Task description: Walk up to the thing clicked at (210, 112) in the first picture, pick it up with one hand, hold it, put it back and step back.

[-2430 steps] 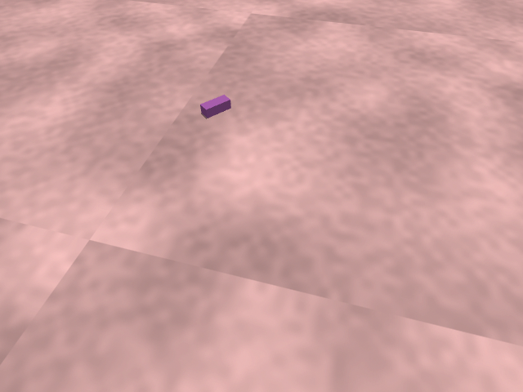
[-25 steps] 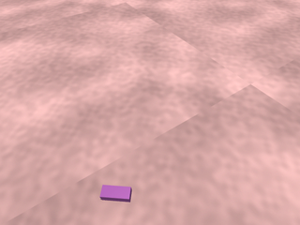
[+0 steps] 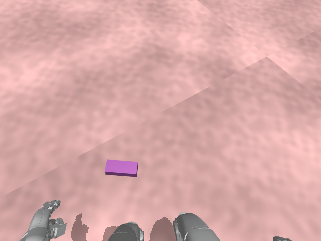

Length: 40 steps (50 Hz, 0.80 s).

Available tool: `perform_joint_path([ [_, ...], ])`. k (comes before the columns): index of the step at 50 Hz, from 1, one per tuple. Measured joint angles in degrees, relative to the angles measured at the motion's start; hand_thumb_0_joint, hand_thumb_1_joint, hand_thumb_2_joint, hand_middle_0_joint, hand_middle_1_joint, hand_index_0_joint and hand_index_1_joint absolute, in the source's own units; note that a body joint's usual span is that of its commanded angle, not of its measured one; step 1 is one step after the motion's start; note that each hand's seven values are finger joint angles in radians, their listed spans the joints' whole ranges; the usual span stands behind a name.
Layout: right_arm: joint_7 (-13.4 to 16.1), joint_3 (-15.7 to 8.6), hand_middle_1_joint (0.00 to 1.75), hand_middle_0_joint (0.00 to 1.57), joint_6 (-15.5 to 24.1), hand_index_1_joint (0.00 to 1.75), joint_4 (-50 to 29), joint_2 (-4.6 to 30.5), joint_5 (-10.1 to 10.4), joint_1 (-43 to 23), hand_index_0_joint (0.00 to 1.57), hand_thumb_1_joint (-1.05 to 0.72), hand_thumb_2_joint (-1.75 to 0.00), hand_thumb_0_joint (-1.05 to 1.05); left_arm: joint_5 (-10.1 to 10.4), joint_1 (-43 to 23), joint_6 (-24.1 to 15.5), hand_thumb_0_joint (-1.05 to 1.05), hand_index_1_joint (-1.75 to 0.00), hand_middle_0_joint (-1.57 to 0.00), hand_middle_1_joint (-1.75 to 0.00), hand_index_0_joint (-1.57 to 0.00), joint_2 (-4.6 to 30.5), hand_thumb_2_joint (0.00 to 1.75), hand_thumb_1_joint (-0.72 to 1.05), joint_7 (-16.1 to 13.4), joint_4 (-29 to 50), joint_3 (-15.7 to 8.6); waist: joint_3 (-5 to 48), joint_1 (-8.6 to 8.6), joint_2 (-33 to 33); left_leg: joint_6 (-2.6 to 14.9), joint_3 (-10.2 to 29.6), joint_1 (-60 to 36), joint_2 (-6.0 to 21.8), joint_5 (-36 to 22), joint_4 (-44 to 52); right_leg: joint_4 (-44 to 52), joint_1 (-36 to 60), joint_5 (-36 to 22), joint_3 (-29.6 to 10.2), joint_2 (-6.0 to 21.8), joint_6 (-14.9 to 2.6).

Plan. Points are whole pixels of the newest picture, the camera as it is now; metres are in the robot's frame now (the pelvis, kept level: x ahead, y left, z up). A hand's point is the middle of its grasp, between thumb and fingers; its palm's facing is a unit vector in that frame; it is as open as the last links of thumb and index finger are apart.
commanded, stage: step back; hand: left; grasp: from above
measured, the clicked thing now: (122, 168) +0.48 +0.20 -0.73
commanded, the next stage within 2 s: none
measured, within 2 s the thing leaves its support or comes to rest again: neither
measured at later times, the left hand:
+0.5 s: hand out of the picture -0.01 +0.25 -0.13, palm faces -0.04 -0.91 -0.42, open 7.4 cm
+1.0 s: hand out of the picture -0.17 +0.25 -0.16, palm faces -0.05 -0.91 -0.40, open 7.4 cm
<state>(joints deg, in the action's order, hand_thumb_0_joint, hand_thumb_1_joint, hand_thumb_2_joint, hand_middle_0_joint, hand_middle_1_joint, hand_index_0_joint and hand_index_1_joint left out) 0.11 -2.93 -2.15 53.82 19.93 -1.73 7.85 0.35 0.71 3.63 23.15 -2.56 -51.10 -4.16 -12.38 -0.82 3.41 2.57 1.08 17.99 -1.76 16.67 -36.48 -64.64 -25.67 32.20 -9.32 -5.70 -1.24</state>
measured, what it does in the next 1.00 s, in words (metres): walks backwards: right foot, then left foot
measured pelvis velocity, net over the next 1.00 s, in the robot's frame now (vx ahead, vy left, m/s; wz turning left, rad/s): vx -0.28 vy -0.02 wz -0.07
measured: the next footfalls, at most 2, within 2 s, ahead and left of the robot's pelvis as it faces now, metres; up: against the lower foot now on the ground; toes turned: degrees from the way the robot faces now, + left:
right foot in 0.30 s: -0.06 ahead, -0.13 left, +0.00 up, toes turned -3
left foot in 0.64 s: -0.13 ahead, +0.11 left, +0.00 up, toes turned -3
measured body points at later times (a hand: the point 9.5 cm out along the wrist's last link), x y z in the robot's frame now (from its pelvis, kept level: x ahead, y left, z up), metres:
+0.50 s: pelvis -0.12 -0.01 +0.00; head -0.06 -0.03 +0.45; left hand -0.01 +0.30 -0.10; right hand -0.04 -0.34 -0.12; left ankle -0.12 +0.12 -0.65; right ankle -0.10 -0.13 -0.73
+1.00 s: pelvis -0.28 -0.02 -0.01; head -0.22 -0.02 +0.43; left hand -0.17 +0.30 -0.13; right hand -0.15 -0.33 -0.12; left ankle -0.17 +0.11 -0.73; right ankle -0.32 -0.14 -0.73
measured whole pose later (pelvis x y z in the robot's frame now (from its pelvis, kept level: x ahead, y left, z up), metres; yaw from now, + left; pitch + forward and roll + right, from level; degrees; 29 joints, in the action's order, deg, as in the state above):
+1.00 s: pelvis -0.28 -0.02 -0.01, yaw -4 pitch -2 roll -1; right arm 0.3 -2.2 -2.1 45.5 21.9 -1.3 4.9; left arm -0.9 10.4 2.2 22.1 -0.6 -48.6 -4.9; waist -10.3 1.0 -0.5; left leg -0.9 0.8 24.7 3.2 11.8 -38.7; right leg -37.7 -12.1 23.7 -2.3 -2.0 0.0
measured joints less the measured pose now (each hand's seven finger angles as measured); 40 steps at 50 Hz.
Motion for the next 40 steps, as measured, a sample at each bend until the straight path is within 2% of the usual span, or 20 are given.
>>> perform_joint_path([
  [4, 0.77, 0.05, 0.3, 0.21, 0.44, 0.3, -2.48, -0.8, 0.11, -0.64, 0.2, -0.9, -0.9, 0.01, -0.29, 2.76, -0.03, 0.01, -0.3, -0.2, -0.3, -0.21, -0.52, 0.9, 0.91, 0.49, 0.35, 0.13, -0.03, 0.26, -0.45, 0.41, -1.71, -0.43, 0.74, -2.23, 2.62, -3.11, 0.8, -1.36, 1.03, -0.52, 1.57],
  [9, 0.94, 0.46, 0.3, 0.21, 1.09, 0.3, -5.35, -0.88, 0.31, -1.87, 0.2, -0.9, -0.9, 0.01, -0.59, 5.6, 0.13, 0.01, -0.3, -0.2, -0.3, -0.21, -1.07, 0.9, 0.91, 1.14, 0.35, -0.15, -0.41, 0.22, -1.57, 0.41, -3.42, 1.06, 1.84, -3.67, 2.25, 5.85, 5.05, -1.71, 2.69, 1.42, 2.59],
  [12, 0.67, 0.82, 0.3, 0.21, 0.85, 0.3, -6.21, -0.32, 0.25, -2.33, 0.2, -0.9, -0.9, 0.01, -0.8, 6.72, -0.24, 0.01, -0.3, -0.2, -0.3, -0.21, -1.19, 0.9, 0.91, 1.74, 0.4, -0.43, -0.1, 0.37, -2.32, -0.15, -4.07, 2.99, 2.54, -4.17, 0.66, 14.33, 8.06, -3.25, 4.92, 3.32, 2.06],
  [14, 0.41, 0.89, 0.3, 0.21, 0.35, 0.3, -6.19, 0.3, 0.4, -2.4, 0.2, -0.9, -0.9, 0.01, -0.94, 7.65, -0.77, 0.01, -0.3, -0.2, -0.3, -0.21, -1.26, 0.9, 0.91, 2.18, 0.43, -0.65, 0.78, 0.7, -2.86, -0.83, -4.35, 4.69, 2.97, -4.27, -0.99, 22.81, 11.15, -7.64, 6.46, 4.33, 1.03],
  [16, 0.33, 0.64, 0.3, 0.21, -0.29, 0.3, -5.47, 1.45, 0.82, -2.7, 0.2, -0.9, -0.9, 0.01, -1.59, 8.5, -1.42, 0.01, -0.3, -0.2, -0.3, -0.21, -2.23, 0.9, 0.91, 2.33, 0.16, -0.85, 1.2, 0.47, -5.37, -1.4, -2.61, 6.41, 3.99, -3.46, -3.35, 26.37, 12.43, -10.0, 8.05, 3.2, 0.41],
  [18, 0.67, 0.13, 0.3, 0.21, -1.07, 0.3, -4.32, 1.67, 1.1, -2.31, 0.2, -0.9, -0.9, 0.01, -1.93, 9.85, -1.46, 0.01, -0.3, -0.21, -0.3, -0.21, -2.6, 0.9, 0.91, 2.77, 0.61, -0.5, 2.19, 0.83, -5.37, -2.05, 1.3, 8.82, 0.58, 6.45, -10.78, 25.42, 11.36, -10.25, 8.16, 3.76, -0.18],
  [19, 0.74, 0.0, 0.3, 0.21, -1.31, 0.3, -3.87, 1.79, 1.19, -1.95, 0.2, -0.9, -0.9, 0.01, -1.93, 10.38, -1.45, 0.01, -0.3, -0.21, -0.3, -0.21, -2.74, 0.9, 0.91, 2.75, 0.84, -0.41, 2.49, 1.43, -4.88, -2.26, 3.05, 9.85, -1.61, 8.95, -16.25, 25.63, 11.12, -10.77, 7.65, 4.36, -0.36],
  [21, 0.77, -0.21, 0.3, 0.21, -1.18, 0.3, -3.55, 2.38, 1.58, -0.82, 0.2, -0.9, -0.9, 0.01, -1.96, 10.76, -1.23, 0.01, -0.3, -0.21, -0.3, -0.21, -3.24, 0.89, 0.91, 2.38, 1.03, -0.33, 2.99, 1.75, -4.81, -2.33, 5.87, 10.95, -4.71, 9.56, -25.08, 27.56, 11.11, -12.62, 7.58, 5.16, -0.22],
  [23, 0.84, -0.21, 0.3, 0.21, -0.73, 0.3, -3.53, 2.9, 1.74, 0.56, 0.2, -0.9, -0.9, 0.01, -2.13, 10.45, -0.98, 0.01, -0.3, -0.21, -0.3, -0.21, -3.37, 0.89, 0.9, 2.1, 1.59, -0.34, 3.37, 1.62, -4.81, -2.66, 6.91, 10.35, -5.89, 9.59, -29.26, 29.28, 10.64, -14.38, 8.05, 5.76, -0.06],
  [26, 0.96, -0.07, 0.3, 0.21, -0.66, 0.3, -3.33, 3.5, 1.71, 2.43, 0.2, -0.9, -0.9, 0.01, -2.35, 9.18, -1.28, 0.01, -0.3, -0.21, -0.3, -0.21, -3.19, 0.89, 0.9, 1.57, 3.54, -0.27, 3.26, 1.51, -4.66, -3.3, 6.41, 6.35, -4.88, 11.31, -25.81, 30.21, 9.32, -16.14, 9.14, 6.45, 0.09],
  [29, 1.0, -0.04, 0.3, 0.21, -0.79, 0.3, -2.94, 3.57, 1.38, 3.23, 0.2, -0.9, -0.9, 0.01, -2.24, 7.62, -1.73, 0.01, -0.3, -0.21, -0.3, -0.21, -2.68, 0.9, 0.9, 1.25, 5.86, 0.04, 2.48, 1.31, -4.19, -3.14, 4.38, 1.07, -2.39, 12.35, -15.14, 29.15, 7.39, -17.0, 10.44, 7.23, 0.52],
  [31, 0.81, -0.12, 0.3, 0.21, -0.32, 0.3, -2.93, 3.34, 1.1, 3.49, 0.2, -0.9, -0.9, 0.01, -1.81, 6.59, -1.57, 0.01, -0.3, -0.21, -0.3, -0.21, -2.03, 0.9, 0.9, 1.32, 6.93, 0.33, 2.04, 0.88, -3.58, -2.42, 2.54, -2.99, -0.72, 8.1, -4.8, 27.07, 5.59, -16.91, 11.32, 7.91, 1.02],
  [32, 0.71, -0.3, 0.3, 0.21, 0.05, 0.3, -2.88, 3.1, 0.88, 3.48, 0.2, -0.9, -0.9, 0.01, -1.59, 6.03, -1.37, 0.01, -0.3, -0.21, -0.3, -0.21, -1.63, 0.9, 0.9, 1.41, 7.23, 0.47, 1.75, 0.65, -3.02, -1.96, 2.05, -4.44, -0.55, 4.13, -0.65, 25.55, 4.55, -16.66, 11.53, 8.43, 1.39],
  [33, 0.62, -0.42, 0.3, 0.21, 0.23, 0.3, -2.7, 2.34, 0.46, 3.03, 0.2, -0.91, -0.9, 0.01, -1.35, 5.37, -1.08, 0.01, -0.3, -0.21, -0.3, -0.21, -1.08, 0.9, 0.9, 1.45, 7.19, 0.4, 0.95, 1.01, -1.44, -1.65, 1.22, -4.5, -1.41, 3.23, -0.42, 24.14, 3.7, -16.74, 10.42, 9.14, 1.2],
  [34, 0.27, -0.22, 0.3, 0.21, 0.26, 0.3, -2.78, 1.87, 0.32, 2.72, 0.2, -0.91, -0.9, 0.01, -1.06, 5.07, -0.75, 0.01, -0.3, -0.21, -0.3, -0.21, -0.89, 0.9, 0.9, 1.39, 6.85, 0.23, 0.62, 1.23, -0.81, -1.4, 0.77, -3.98, -1.49, 3.33, -1.16, 21.77, 2.75, -12.49, 8.51, 8.2, 0.97],
  [36, -0.22, 0.28, 0.3, 0.21, 0.56, 0.3, -3.17, 1.24, 0.08, 2.34, 0.2, -0.9, -0.9, 0.01, -0.95, 4.9, -0.03, 0.01, -0.3, -0.21, -0.3, -0.21, -0.9, 0.9, 0.9, 1.11, 5.62, -0.11, 0.85, 0.33, -1.4, -1.07, 1.58, -2.74, -0.32, 2.83, -1.67, 12.16, 0.45, -3.6, 4.74, 3.76, 0.67],
  [38, -0.07, 0.8, 0.3, 0.21, 0.67, 0.3, -3.48, 0.44, -0.05, 1.97, 0.2, -0.9, -0.9, 0.01, -0.46, 5.26, 0.27, 0.01, -0.3, -0.21, -0.3, -0.21, -0.65, 0.9, 0.91, 0.99, 4.92, -0.4, 1.47, 0.18, -1.29, -1.19, 1.75, -2.25, 0.64, 1.02, 0.0, 2.67, -1.26, -1.9, 2.26, 0.54, 0.21],
  [40, 0.23, 1.03, 0.3, 0.21, 0.6, 0.3, -4.01, 0.19, -0.12, 1.38, 0.2, -0.9, -0.9, 0.01, -0.29, 6.01, -0.02, 0.01, -0.3, -0.21, -0.3, -0.21, -0.65, 0.9, 0.91, 1.12, 4.64, -0.53, 1.97, 0.44, -1.58, -1.16, 1.65, -1.46, 1.6, -0.65, 1.24, -1.86, -1.17, -2.21, 2.12, -0.52, 0.61],
])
